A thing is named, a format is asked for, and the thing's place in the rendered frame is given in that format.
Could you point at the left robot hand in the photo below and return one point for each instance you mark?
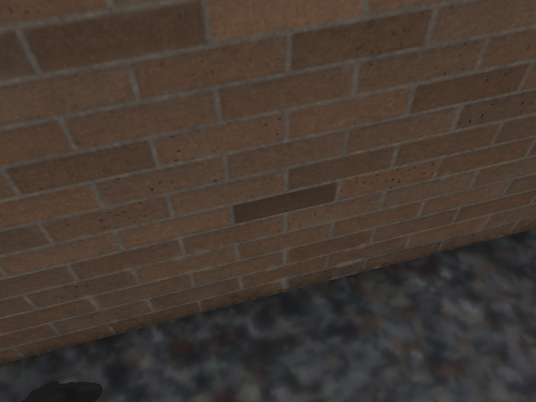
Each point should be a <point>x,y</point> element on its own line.
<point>70,392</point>

